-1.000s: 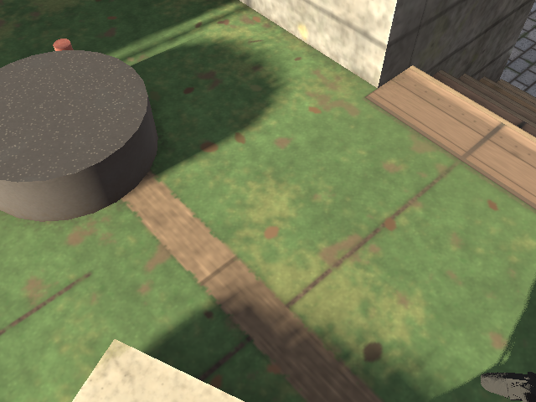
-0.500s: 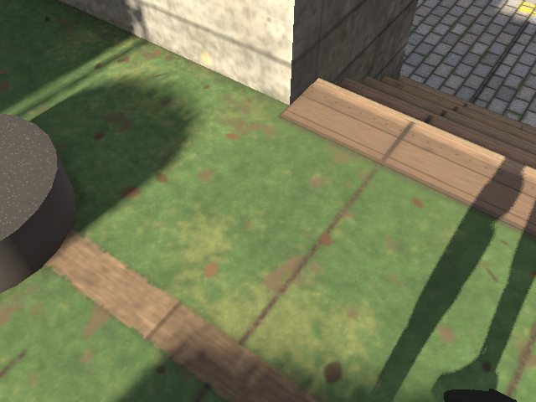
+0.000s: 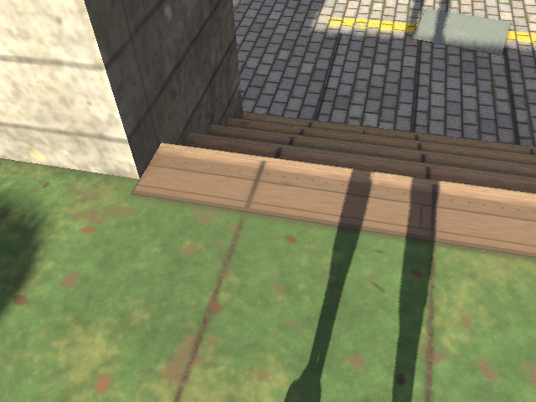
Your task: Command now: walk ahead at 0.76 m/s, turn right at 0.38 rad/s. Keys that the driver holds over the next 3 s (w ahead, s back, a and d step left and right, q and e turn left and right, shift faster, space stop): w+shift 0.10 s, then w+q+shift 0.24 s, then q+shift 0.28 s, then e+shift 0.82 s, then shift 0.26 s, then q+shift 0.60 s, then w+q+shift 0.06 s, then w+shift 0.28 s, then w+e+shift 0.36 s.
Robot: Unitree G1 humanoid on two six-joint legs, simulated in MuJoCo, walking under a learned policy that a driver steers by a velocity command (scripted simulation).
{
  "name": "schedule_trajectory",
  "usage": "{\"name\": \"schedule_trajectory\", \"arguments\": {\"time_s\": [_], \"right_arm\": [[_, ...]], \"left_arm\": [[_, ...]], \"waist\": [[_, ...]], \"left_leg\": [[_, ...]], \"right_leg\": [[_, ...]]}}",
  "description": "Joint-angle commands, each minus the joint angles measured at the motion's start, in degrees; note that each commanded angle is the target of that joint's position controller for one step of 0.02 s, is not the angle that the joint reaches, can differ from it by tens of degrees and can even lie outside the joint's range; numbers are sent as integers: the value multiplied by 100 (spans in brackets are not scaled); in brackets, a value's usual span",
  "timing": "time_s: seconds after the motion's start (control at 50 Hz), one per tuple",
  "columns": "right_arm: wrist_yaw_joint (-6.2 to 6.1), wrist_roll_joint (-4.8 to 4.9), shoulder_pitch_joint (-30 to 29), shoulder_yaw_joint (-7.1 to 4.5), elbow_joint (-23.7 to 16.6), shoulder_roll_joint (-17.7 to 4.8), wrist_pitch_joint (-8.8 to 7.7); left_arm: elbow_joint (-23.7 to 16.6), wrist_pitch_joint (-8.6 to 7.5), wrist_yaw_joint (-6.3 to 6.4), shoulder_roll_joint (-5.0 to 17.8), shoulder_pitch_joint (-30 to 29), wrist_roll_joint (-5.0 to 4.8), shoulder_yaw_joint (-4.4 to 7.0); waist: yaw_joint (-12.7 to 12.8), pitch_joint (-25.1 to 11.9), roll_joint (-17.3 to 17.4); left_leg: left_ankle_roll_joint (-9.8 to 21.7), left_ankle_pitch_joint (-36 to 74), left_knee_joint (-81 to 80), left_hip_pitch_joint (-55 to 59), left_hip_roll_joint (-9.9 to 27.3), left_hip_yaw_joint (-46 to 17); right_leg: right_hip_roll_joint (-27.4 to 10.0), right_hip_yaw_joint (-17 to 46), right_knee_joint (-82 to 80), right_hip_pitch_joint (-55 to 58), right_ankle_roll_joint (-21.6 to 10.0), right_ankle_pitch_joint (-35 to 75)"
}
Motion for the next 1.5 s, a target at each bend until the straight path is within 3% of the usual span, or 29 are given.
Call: {"name": "schedule_trajectory", "arguments": {"time_s": [0.02, 0.08, 0.1, 0.12, 0.14, 0.18, 0.32, 0.38, 0.44, 0.46, 0.48, 0.54, 0.58, 0.6, 0.64, 0.68, 0.72, 0.78, 0.9, 0.92, 0.96, 1.0, 1.08, 1.26, 1.3, 1.32, 1.36, 1.42, 1.5], "right_arm": [[-20, 28, -30, -128, -541, -609, -101], [-165, -59, 2060, -271, -12, -773, -217], [-183, -233, 2305, -267, -84, -1034, -287], [-127, -128, 1685, -331, -291, -1317, -341], [-86, 20, 1533, -280, -305, -912, -388], [-32, 138, 1349, -161, -307, -581, -463], [-225, 166, 2652, -260, 553, -791, -636], [-238, 263, 2439, -202, 733, -522, -567], [-269, 162, 2455, -222, 816, -631, -429], [-464, 688, 2621, -143, 841, -163, -322], [-525, 658, 2399, -163, 774, -361, -252], [-558, 567, 2007, -283, 583, -584, -4], [-488, 306, 2850, -49, 401, 180, 15], [-404, 437, 3263, 0, 163, -160, -108], [-452, 509, 2567, -44, -44, -471, -162], [-597, 322, 1466, -152, -151, -517, -69], [-557, 269, 1706, -32, -178, -63, -72], [-391, 98, 631, 47, -350, 162, -384], [-346, 93, -30, -125, -593, -504, -259], [-380, 32, 85, -192, -620, -710, -263], [-479, -88, 500, -248, -708, -1027, -103], [-438, 122, 105, -168, -822, -517, 44], [-428, 45, -881, -205, -804, -484, 59], [-432, 258, -795, -422, -497, -735, 23], [-402, 288, -486, -377, -311, -389, 115], [-379, 79, -393, -313, -539, -163, 173], [-486, 173, -1294, -376, -837, -471, 93], [-599, 88, -763, -485, -554, -644, 67], [-481, 163, -493, -426, -404, -508, 20]], "left_arm": [[-445, -159, -57, 850, -738, -2, 211], [-447, -150, 50, 573, -1105, -60, 106], [-610, -213, 78, -114, -1116, -26, -81], [-736, -262, 135, -53, -620, -199, -94], [-604, -245, 150, 419, -971, 4, -16], [-614, -237, 6, 717, -1611, 184, 41], [-728, -214, -91, 646, -2750, 167, 7], [-688, -221, -185, -15, -3075, 166, -192], [-668, -215, -175, -28, -3106, 126, -164], [-875, -570, -222, 131, -3509, -254, -38], [-832, -732, -228, 294, -3413, -278, 6], [-177, -930, -70, 372, -1253, -43, 125], [152, -726, 4, 471, 53, 114, 18], [160, -597, -14, 600, 103, 39, 119], [30, -398, 14, 723, -623, 173, 200], [131, -455, 115, 604, -1240, 41, 77], [418, -541, 67, 435, -1594, -90, 18], [668, -429, 126, 493, -1384, -227, 67], [733, -157, 226, 946, -1088, -415, 243], [694, -156, 223, 817, -1035, -382, 214], [630, -181, 171, 219, 177, -261, 14], [639, 75, 203, 1026, 11, -368, 244], [486, 543, 398, 637, 23, -263, 257], [-65, 595, 127, 541, -490, -204, 328], [95, 579, 213, 842, 2, -121, 497], [-118, 515, 325, 1750, -26, -111, 673], [-320, 207, 197, 1707, -395, 171, 591], [-472, 221, 329, 1177, -1207, -212, 421], [-474, 235, 431, 924, -1051, -157, 290]], "waist": [[-452, 134, -1117], [-1566, 118, 403], [-1400, 153, 1609], [-702, 458, 1907], [-680, 648, 553], [-561, 845, -74], [-932, 936, 280], [-918, 871, 227], [-987, 836, 341], [-919, 1021, -92], [-804, 947, -123], [-22, -418, 65], [-62, -1652, -1359], [-130, -2503, -2324], [-157, -2324, -1032], [-362, -800, 383], [-826, 48, -455], [-503, -126, -639], [-599, -92, -496], [-670, -154, -355], [-363, -1576, 1408], [-441, -1264, 765], [-6, -108, 814], [0, -356, 724], [121, 27, -286], [-172, 427, -2419], [113, 110, -1375], [-342, 29, -829], [-286, -330, -675]], "left_leg": [[213, 429, 223, 1535, 170, 107], [405, -1004, -1381, 3638, -50, 25], [598, -2604, -1915, 3870, 1298, -2044], [1205, -2160, -2870, 3744, 2023, -4563], [1656, -2473, -2903, 3351, 2145, -4530], [1730, -2364, -2974, 2574, 1579, -3352], [1733, 1555, -3007, 3465, 901, -2111], [1326, 1743, -2768, 2265, 285, -1468], [1118, 1667, -2118, 1923, 162, -1627], [909, 1131, -1537, 2266, 398, -1942], [810, 1462, -1212, 2644, 398, -2006], [251, 1233, 2192, 2272, -330, -1669], [88, -3869, 5166, -1488, -680, -1469], [-58, -3423, 5600, -2072, -260, -1397], [-255, -2544, 6039, -2123, 296, -829], [-135, -1481, 5213, -1517, 320, -724], [-100, -992, 3014, -898, 582, -1001], [-39, 355, 285, 346, 48, -284], [223, 1303, -1500, 1362, -213, -616], [441, 2069, -1812, 1973, 61, -729], [1896, 6092, -1224, 4240, 2694, -2546], [1890, 3683, -1641, 3456, 2268, -2176], [1497, 1314, -2504, 1319, 1557, -801], [968, 606, -1941, 1398, 1901, 310], [265, -738, -388, 408, 1289, 883], [-375, -2613, 1768, -1399, 343, 1184], [-46, -2199, 2932, -1780, -2, -497], [8, -855, 2594, -1502, 121, -689], [-164, -358, 2366, -1211, -76, -640]], "right_leg": [[-1260, 1106, -906, -1202, -876, -323], [-640, 563, 1917, -2132, -656, 948], [46, 54, 4076, -3061, -399, -1046], [368, -224, 4795, -4468, -279, -1029], [-122, -70, 5116, -4633, -207, -507], [-694, -413, 4369, -4152, 75, -25], [-776, -750, 2469, -4136, 422, 1623], [-398, -1134, 1252, -2185, 337, 3222], [-281, -1124, 628, -1135, 212, 3560], [-417, -417, 31, -1387, 176, 3010], [-398, -509, -409, -1516, 203, 3147], [-868, -431, -1398, 1054, 228, 5499], [-2592, 252, 2143, 4926, 160, 9775], [-3300, 850, 2281, 5439, -564, 10374], [-3282, 1574, 974, 3791, -1489, 6145], [-2812, 1438, -463, 1281, -1482, 4685], [-2303, 502, -439, -60, -1266, 5501], [-1227, -349, -424, -423, -872, 5752], [-1181, 551, 249, -234, -469, 3597], [-884, 520, 704, -559, -222, 2915], [4, -178, 3238, -2295, 360, -2605], [-533, -547, 4542, -2644, 716, -2225], [-789, -980, 4664, -2155, 1051, -1074], [-814, -1548, 1773, -625, 365, -66], [-776, -901, 613, 222, -147, 706], [-2257, 1649, -58, 660, -974, 2437], [-2316, 2103, -685, 185, -1414, 1242], [-1734, 1321, -366, 75, -721, 1114], [-1552, 1035, -135, 478, -717, 2072]]}}
Next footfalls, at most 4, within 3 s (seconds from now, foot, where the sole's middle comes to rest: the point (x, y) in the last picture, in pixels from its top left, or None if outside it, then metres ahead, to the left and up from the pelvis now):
0.08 left None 0.08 0.10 -0.78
0.56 right None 0.54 -0.07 -0.90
0.92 left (241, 375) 0.66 0.18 -0.90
1.30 right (341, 393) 0.62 -0.10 -0.90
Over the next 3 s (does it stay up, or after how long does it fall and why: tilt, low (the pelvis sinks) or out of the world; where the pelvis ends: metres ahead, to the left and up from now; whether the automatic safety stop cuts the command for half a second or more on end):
stays up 0.89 0.15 -0.13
